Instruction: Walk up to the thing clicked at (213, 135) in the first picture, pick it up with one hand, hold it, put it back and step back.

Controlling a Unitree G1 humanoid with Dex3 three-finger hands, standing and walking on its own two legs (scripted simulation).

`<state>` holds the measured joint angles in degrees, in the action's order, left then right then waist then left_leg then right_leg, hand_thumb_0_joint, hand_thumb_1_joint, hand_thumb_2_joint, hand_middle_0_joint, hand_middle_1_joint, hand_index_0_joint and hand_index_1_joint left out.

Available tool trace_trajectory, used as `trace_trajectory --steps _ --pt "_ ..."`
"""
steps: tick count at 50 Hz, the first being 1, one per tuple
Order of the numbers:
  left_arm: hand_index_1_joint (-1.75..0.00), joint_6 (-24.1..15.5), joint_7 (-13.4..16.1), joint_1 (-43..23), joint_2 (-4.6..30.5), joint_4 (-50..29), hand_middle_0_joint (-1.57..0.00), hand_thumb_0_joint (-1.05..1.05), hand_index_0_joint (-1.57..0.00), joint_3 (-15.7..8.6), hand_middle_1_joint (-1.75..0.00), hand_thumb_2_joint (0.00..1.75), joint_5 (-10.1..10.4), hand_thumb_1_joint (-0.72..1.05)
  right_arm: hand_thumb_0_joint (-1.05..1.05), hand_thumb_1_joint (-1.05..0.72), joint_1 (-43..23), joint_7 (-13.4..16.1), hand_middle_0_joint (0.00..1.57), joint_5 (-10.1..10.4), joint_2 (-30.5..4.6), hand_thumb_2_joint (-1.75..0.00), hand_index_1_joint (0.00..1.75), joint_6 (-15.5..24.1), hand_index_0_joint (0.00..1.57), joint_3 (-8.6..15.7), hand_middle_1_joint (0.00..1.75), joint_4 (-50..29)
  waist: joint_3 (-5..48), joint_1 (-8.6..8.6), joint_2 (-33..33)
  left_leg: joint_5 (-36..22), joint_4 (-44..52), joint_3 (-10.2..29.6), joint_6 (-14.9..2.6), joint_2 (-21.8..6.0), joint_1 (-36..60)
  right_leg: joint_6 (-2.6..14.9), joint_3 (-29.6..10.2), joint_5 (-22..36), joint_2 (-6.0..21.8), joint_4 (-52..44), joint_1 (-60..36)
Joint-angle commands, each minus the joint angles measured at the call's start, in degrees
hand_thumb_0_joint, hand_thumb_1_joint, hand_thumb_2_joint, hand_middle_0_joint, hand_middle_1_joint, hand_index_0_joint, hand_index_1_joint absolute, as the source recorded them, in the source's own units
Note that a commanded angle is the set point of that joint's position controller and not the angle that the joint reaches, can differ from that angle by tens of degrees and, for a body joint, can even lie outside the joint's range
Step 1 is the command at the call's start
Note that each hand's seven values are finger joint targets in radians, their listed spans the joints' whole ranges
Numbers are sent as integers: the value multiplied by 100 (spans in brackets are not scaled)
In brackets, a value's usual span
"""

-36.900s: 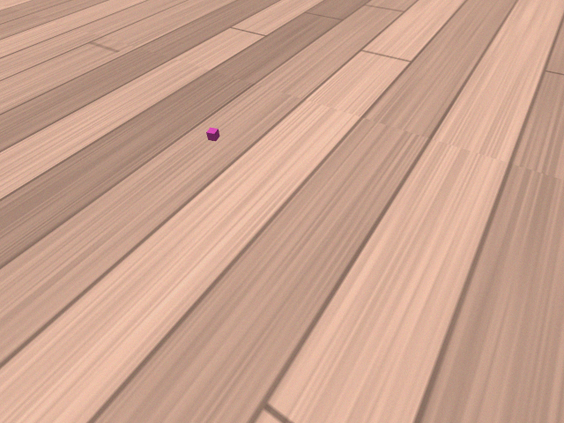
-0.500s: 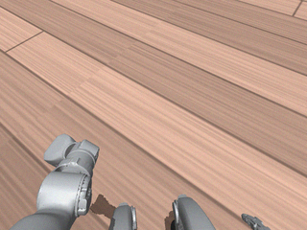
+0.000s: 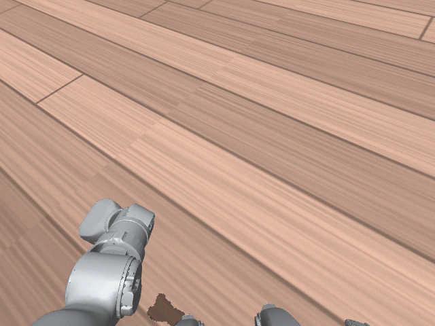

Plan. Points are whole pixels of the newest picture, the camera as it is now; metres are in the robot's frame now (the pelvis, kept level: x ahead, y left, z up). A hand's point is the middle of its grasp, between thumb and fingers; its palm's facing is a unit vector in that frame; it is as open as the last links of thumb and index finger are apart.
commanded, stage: hold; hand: left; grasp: from above
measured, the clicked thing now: (118, 238) +0.35 +0.24 -0.09
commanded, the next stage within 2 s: crouch in 1.96 s
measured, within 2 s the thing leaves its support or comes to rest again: neither
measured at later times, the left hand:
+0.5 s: hand (107, 224) +0.35 +0.24 -0.02, palm faces -0.13 -0.42 -0.90, open 6.3 cm
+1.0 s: hand (105, 214) +0.36 +0.23 +0.00, palm faces -0.12 -0.41 -0.90, open 6.3 cm
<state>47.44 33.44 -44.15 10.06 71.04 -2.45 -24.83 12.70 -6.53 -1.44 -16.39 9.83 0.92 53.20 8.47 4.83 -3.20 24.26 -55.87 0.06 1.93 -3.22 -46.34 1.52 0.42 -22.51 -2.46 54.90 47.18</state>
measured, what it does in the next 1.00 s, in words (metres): stands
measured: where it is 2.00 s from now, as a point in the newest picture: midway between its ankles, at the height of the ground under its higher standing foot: outside the picture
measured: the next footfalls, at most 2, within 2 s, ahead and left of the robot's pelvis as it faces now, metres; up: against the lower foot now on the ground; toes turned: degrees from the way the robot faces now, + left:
none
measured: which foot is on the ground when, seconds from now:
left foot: down 0.00-1.00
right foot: down 0.00-1.00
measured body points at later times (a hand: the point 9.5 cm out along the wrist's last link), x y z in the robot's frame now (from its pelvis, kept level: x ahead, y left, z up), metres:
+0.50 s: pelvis +0.02 +0.01 +0.03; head +0.05 +0.00 +0.48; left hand +0.35 +0.25 +0.03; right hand +0.13 -0.25 -0.10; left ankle +0.03 +0.14 -0.68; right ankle +0.04 -0.10 -0.68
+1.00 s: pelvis +0.04 +0.01 +0.04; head +0.06 -0.01 +0.49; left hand +0.37 +0.25 +0.06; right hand +0.15 -0.25 -0.09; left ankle +0.03 +0.14 -0.68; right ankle +0.04 -0.10 -0.68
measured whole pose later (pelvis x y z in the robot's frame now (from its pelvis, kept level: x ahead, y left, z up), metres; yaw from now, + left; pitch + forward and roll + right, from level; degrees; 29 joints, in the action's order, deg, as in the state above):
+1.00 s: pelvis +0.04 +0.01 +0.04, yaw +1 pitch +7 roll +0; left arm 52.4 30.7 -41.6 7.4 65.4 0.4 -25.7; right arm 10.7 -7.4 0.4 -17.0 6.9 1.1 50.0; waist 5.5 2.2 -2.2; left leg 21.0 -40.8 -0.8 1.2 -1.6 -27.2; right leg 0.8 -0.4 -20.4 -0.9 41.5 28.5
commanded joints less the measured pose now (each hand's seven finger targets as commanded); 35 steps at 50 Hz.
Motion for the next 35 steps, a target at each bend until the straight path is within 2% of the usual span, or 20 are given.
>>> trace_trajectory --steps 1,2,3,5,6,8,10,11,13,15,19,22,24,26,28,29,30,31,34,35 --pt "-45 84 216 -2222 952 -717 -114 0 -114 203 -45 47 -212 83 0 -89 27 -25 20 65 -878 -89 30 171 20 249 30 -484 1850 32 468 -922 816 -251 -127 324 880 -250 -202 908 -16 -1261 -1682" --pt "-46 53 226 -2498 1137 -1086 -115 0 -115 65 -45 49 -211 83 0 -89 53 -27 20 47 -896 -89 30 178 20 279 30 -454 2022 17 437 -980 887 -239 -113 322 996 -252 -203 996 -15 -1258 -1794" --pt "-45 121 196 -2287 872 -653 -115 0 -114 198 -44 48 -212 82 0 -89 19 -39 20 64 -866 -90 30 153 20 269 30 -454 1870 22 388 -961 959 -267 -101 324 1022 -237 -200 970 -14 -1282 -1794" --pt "-41 126 178 -2368 952 -838 -119 0 -118 160 -39 45 -258 85 0 -89 -9 -51 20 67 -878 -90 30 145 20 283 30 -479 1762 -63 366 -1010 1081 -246 -89 318 1242 -231 -149 1017 -19 -1343 -1805" --pt "-40 152 144 -2192 781 -639 -118 0 -118 305 -39 40 -291 86 0 -89 -100 -63 20 79 -857 -90 30 154 20 253 30 -507 1589 -14 370 -916 1159 -208 -98 314 1229 -220 -125 870 -11 -1391 -1754" --pt "-38 95 112 -2339 916 -898 -118 0 -117 278 -36 40 -408 84 0 -89 -73 -64 20 100 -883 -90 30 158 20 265 30 -524 1688 -45 329 -909 1280 -166 -87 290 1431 -218 -99 868 -14 -1408 -1822" --pt "-39 84 108 -2349 862 -907 -117 0 -117 317 -38 38 -433 85 0 -89 -74 -72 20 101 -883 -90 30 147 20 259 30 -560 1620 -66 295 -965 1367 -151 -88 299 1544 -192 -70 934 -8 -1435 -1865" --pt "-40 83 116 -2332 795 -1010 -118 0 -117 344 -39 40 -451 85 0 -89 -85 -76 20 109 -868 -90 30 127 20 249 30 -616 1803 -45 344 -1104 1344 -156 -99 301 1672 -190 -59 1097 -7 -1424 -1986" --pt "-40 82 152 -2375 899 -1079 -115 0 -114 299 -39 37 -457 82 0 -89 -147 -73 20 116 -894 -90 30 114 20 262 30 -639 1716 -95 319 -1196 1421 -198 -93 314 1795 -176 -50 1249 -11 -1468 -2063" --pt "-40 72 150 -2401 849 -1243 -117 0 -115 370 -38 40 -504 83 0 -89 -164 -60 20 117 -907 -90 30 99 20 241 30 -661 1799 -54 165 -1236 1481 -162 -82 295 2037 -156 -22 1279 -5 -1471 -2046" --pt "-41 118 198 -2476 732 -1269 -113 0 -111 396 -40 41 -445 79 0 -89 -214 -70 20 117 -901 -90 30 55 20 235 30 -684 1733 -58 270 -1397 1539 -164 -100 315 2093 -146 -32 1479 -6 -1527 -2210" --pt "-41 185 190 -2407 792 -1198 -113 0 -111 314 -40 41 -356 80 0 -89 -273 -66 20 122 -917 -90 30 29 20 258 30 -726 1697 -161 233 -1495 1612 -162 -75 316 2164 -136 5 1600 13 -1503 -2323" --pt "-39 213 148 -2526 641 -1204 -114 0 -112 426 -38 39 -396 81 0 -89 -297 -70 20 135 -887 -90 30 16 20 223 30 -717 1604 -81 199 -1452 1677 -119 -75 296 2254 -142 5 1553 5 -1556 -2239" --pt "-39 248 127 -2364 704 -1070 -113 0 -111 388 -37 39 -448 79 0 -89 -304 -70 20 163 -899 -90 30 5 20 234 30 -775 1580 -140 319 -1509 1731 -102 -76 298 2292 -131 38 1587 10 -1552 -2350" --pt "-41 262 117 -2428 648 -1079 -111 0 -110 370 -39 39 -418 79 0 -89 -282 -81 20 149 -890 -90 30 5 20 249 30 -767 1665 -158 299 -1658 1714 -114 -77 313 2297 -131 25 1768 8 -1529 -2402" --pt "-40 272 111 -2381 684 -1058 -113 0 -112 344 -39 40 -380 81 0 -89 -304 -79 20 165 -906 -90 30 -7 20 271 30 -789 1512 -206 320 -1671 1741 -142 -80 325 2262 -135 26 1772 13 -1560 -2460" --pt "-41 296 101 -2344 626 -1038 -112 0 -111 380 -39 41 -391 79 0 -89 -256 -89 20 166 -903 -90 30 -15 20 255 30 -805 1675 -140 375 -1785 1693 -139 -93 339 2313 -135 14 1931 20 -1547 -2517" --pt "-42 301 103 -2420 630 -1087 -112 0 -111 391 -41 40 -372 80 0 -89 -283 -99 20 173 -898 -90 30 -16 20 257 30 -792 1604 -165 409 -1819 1691 -177 -110 369 2270 -149 3 2061 25 -1589 -2579" --pt "-41 347 118 -2324 739 -1067 -111 0 -110 322 -39 40 -362 78 0 -90 -282 -112 20 194 -907 -90 30 -41 20 279 30 -838 1730 -169 605 -1903 1626 -248 -141 426 2244 -185 -49 2522 64 -1613 -2804" --pt "-41 350 109 -2363 785 -1114 -113 0 -111 291 -39 40 -361 80 0 -90 -278 -112 20 184 -905 -90 30 -39 20 296 30 -820 1733 -193 518 -1907 1676 -241 -126 407 2256 -178 -36 2474 58 -1593 -2800"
